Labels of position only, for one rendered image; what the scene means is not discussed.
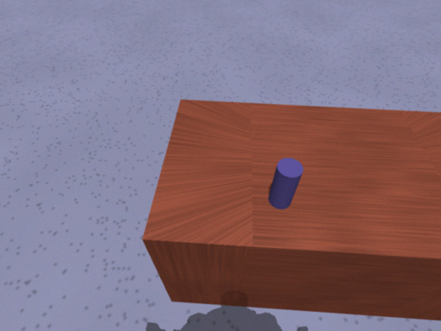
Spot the can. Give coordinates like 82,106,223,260
269,158,303,210

